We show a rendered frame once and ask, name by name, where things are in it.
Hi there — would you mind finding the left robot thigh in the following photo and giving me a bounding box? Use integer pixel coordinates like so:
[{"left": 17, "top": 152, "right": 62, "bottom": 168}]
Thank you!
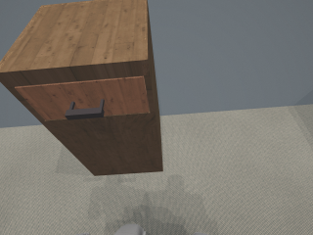
[{"left": 114, "top": 223, "right": 147, "bottom": 235}]

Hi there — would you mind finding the drawer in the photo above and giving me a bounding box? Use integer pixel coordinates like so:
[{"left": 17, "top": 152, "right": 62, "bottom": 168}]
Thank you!
[{"left": 15, "top": 75, "right": 149, "bottom": 120}]

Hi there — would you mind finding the handle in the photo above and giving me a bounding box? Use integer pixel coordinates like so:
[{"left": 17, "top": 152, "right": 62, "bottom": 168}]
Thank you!
[{"left": 65, "top": 99, "right": 105, "bottom": 120}]

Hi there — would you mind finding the cabinet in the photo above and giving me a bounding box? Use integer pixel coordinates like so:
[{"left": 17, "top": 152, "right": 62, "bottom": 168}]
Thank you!
[{"left": 0, "top": 0, "right": 163, "bottom": 176}]

